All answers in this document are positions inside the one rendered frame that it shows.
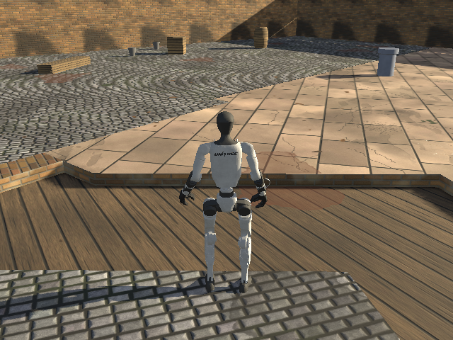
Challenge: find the right robot upper arm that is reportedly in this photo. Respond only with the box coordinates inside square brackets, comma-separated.
[240, 142, 261, 181]

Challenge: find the right robot thigh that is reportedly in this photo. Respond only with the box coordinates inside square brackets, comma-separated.
[236, 198, 252, 249]

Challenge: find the left robot hand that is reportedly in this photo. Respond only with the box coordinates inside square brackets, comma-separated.
[179, 190, 195, 205]

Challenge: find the left robot upper arm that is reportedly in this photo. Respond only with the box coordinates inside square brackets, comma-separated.
[190, 142, 211, 182]

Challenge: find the right robot forearm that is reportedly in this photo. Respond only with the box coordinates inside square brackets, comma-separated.
[254, 169, 266, 196]

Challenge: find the robot left shin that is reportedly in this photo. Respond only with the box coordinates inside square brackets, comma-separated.
[205, 233, 214, 281]

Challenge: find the right robot hand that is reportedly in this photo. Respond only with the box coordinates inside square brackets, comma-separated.
[250, 193, 267, 208]

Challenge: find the left robot forearm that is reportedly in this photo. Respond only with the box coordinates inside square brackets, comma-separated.
[182, 171, 197, 195]

